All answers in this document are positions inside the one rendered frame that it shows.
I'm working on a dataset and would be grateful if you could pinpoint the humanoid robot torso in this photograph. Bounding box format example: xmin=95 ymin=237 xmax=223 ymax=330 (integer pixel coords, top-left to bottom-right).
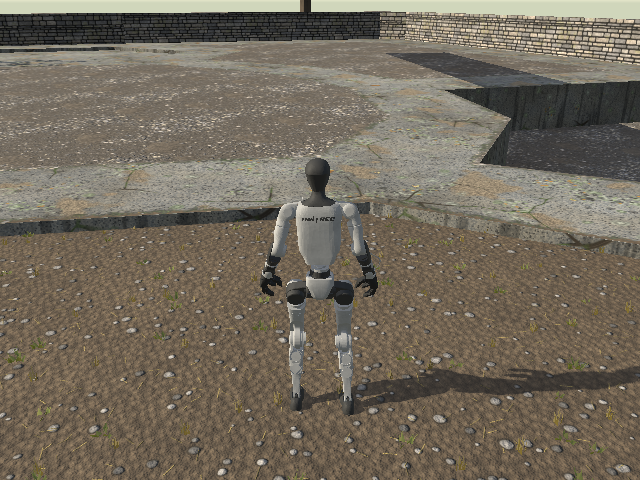
xmin=295 ymin=197 xmax=342 ymax=300

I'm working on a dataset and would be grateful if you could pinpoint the robot left upper arm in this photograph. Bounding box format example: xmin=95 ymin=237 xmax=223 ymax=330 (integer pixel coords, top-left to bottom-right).
xmin=271 ymin=202 xmax=298 ymax=258

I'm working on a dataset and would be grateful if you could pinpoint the robot right upper arm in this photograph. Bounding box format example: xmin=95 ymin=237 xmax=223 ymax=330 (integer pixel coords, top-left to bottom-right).
xmin=339 ymin=201 xmax=367 ymax=256

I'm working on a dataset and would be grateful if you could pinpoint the robot right hand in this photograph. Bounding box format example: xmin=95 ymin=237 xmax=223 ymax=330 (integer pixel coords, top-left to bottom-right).
xmin=355 ymin=275 xmax=378 ymax=297

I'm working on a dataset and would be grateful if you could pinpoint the robot left hand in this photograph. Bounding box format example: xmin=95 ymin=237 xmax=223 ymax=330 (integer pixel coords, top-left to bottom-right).
xmin=259 ymin=274 xmax=282 ymax=296

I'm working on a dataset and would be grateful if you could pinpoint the robot right forearm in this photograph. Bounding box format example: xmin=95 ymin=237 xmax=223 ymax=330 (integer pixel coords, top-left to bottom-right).
xmin=356 ymin=240 xmax=376 ymax=279

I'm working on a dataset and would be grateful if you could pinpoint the left robot foot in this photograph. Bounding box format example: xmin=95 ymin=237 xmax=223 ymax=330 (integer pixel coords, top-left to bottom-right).
xmin=290 ymin=385 xmax=304 ymax=411

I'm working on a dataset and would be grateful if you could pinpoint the robot left forearm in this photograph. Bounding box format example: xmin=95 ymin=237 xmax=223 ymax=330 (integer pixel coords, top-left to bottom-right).
xmin=262 ymin=242 xmax=281 ymax=279

